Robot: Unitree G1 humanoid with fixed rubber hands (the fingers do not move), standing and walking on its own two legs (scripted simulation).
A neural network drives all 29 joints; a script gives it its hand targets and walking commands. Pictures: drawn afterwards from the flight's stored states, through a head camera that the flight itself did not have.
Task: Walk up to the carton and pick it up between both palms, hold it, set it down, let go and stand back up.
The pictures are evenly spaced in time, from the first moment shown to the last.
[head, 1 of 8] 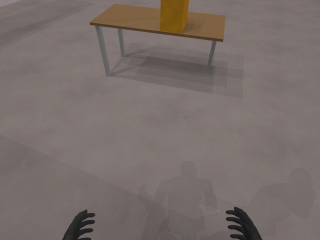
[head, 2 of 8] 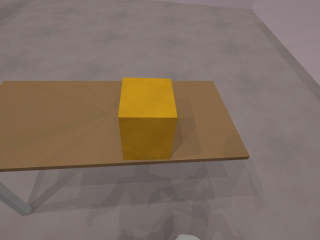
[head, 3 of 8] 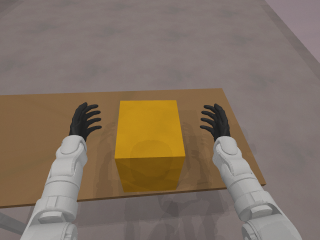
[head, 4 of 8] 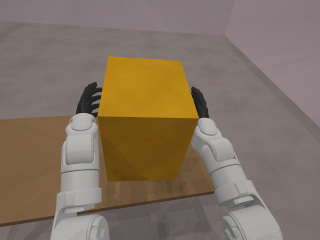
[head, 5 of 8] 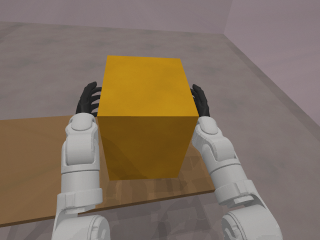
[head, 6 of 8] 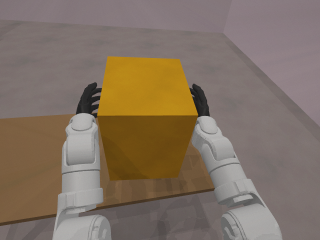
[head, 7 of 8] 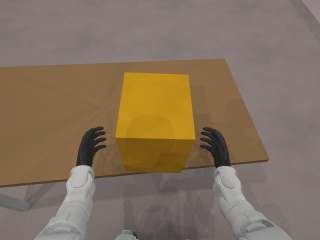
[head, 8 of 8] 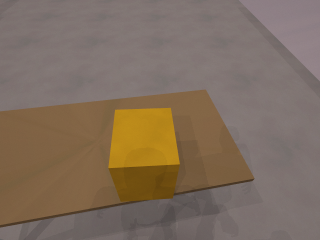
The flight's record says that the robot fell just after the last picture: no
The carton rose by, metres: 0.25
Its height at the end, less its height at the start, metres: +0.00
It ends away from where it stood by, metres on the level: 0.03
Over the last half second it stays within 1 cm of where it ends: yes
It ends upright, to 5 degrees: yes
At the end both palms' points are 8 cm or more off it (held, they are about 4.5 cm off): yes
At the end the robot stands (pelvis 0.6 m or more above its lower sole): yes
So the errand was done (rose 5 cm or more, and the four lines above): yes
